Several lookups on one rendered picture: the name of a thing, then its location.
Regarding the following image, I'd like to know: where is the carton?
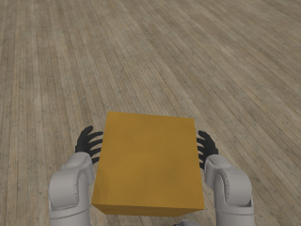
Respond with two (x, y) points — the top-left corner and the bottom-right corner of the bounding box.
(91, 111), (205, 218)

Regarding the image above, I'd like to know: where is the right robot hand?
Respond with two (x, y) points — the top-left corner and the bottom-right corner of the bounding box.
(196, 130), (218, 170)

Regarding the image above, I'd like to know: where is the robot right forearm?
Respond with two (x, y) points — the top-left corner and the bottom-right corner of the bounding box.
(204, 154), (256, 226)

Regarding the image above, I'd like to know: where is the left robot hand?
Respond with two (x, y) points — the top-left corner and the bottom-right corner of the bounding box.
(75, 125), (103, 165)

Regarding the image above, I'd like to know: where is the robot left forearm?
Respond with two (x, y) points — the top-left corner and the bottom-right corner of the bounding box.
(48, 152), (95, 226)

